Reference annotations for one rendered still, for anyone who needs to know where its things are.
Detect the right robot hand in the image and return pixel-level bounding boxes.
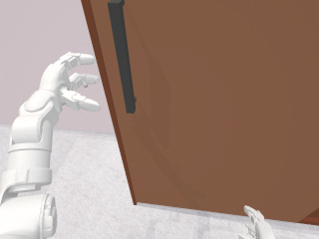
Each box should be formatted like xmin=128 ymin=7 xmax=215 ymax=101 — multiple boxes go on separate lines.
xmin=238 ymin=205 xmax=276 ymax=239

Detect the left robot upper arm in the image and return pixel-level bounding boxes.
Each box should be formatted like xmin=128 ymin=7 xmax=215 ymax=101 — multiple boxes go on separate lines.
xmin=0 ymin=193 xmax=58 ymax=239

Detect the robot left forearm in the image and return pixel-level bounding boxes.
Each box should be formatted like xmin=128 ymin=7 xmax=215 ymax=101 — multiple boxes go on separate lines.
xmin=0 ymin=90 xmax=62 ymax=206

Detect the left robot hand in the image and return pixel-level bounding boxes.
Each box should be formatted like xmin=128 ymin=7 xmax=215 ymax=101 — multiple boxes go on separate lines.
xmin=39 ymin=52 xmax=101 ymax=112

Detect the wardrobe door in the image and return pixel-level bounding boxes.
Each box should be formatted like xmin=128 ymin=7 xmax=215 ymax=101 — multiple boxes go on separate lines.
xmin=307 ymin=208 xmax=319 ymax=218
xmin=90 ymin=0 xmax=319 ymax=223

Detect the handle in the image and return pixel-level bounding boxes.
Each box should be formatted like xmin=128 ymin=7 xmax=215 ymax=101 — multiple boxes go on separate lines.
xmin=108 ymin=0 xmax=137 ymax=114

